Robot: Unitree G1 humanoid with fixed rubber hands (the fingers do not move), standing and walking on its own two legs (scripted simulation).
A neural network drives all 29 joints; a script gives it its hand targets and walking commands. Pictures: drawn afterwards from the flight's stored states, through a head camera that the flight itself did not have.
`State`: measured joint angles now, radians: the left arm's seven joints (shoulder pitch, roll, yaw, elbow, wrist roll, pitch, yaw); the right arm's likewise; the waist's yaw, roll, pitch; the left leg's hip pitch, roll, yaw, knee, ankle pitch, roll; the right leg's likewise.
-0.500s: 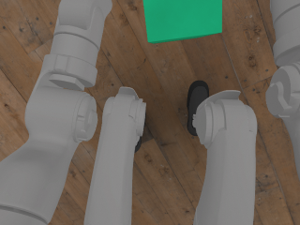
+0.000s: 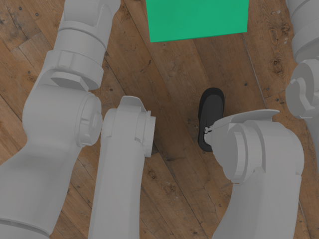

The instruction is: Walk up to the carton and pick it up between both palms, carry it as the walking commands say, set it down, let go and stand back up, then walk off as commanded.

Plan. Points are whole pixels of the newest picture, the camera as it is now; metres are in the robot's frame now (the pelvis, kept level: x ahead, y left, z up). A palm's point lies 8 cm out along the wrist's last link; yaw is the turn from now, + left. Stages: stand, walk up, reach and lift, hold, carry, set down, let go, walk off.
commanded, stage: reach and lift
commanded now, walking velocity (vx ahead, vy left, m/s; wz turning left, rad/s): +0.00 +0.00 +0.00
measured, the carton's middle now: out of the picture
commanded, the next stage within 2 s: none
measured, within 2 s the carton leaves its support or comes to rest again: leaves its support in 1.18 s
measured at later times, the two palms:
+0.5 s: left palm out of the picture +0.55 +0.10 -0.19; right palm out of the picture +0.57 -0.15 -0.19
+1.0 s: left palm out of the picture +0.55 +0.10 -0.19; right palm out of the picture +0.58 -0.15 -0.18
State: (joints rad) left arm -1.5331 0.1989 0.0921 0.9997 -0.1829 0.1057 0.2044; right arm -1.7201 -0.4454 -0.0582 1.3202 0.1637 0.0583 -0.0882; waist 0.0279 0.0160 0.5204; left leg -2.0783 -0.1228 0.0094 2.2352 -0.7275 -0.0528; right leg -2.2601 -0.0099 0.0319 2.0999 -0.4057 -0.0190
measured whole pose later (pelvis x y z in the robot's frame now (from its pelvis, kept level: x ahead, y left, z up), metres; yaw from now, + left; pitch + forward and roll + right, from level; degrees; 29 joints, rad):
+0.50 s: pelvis +0.00 +0.01 +0.00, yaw +1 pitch +33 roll +2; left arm -1.53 0.13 0.18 0.99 -0.09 0.11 0.21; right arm -1.71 -0.34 -0.20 1.31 0.01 0.07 -0.08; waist 0.00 0.03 0.52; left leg -2.10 -0.14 0.01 2.24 -0.73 -0.04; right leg -2.26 -0.03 0.04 2.11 -0.43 0.00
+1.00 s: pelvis +0.01 +0.00 -0.01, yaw +3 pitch +33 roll +3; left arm -1.47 0.08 0.35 0.87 0.04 0.21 0.15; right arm -1.64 -0.28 -0.31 1.13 -0.16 0.24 -0.01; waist -0.04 0.01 0.49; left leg -2.11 -0.19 -0.01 2.27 -0.75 -0.07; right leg -2.27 -0.02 0.04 2.17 -0.47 -0.01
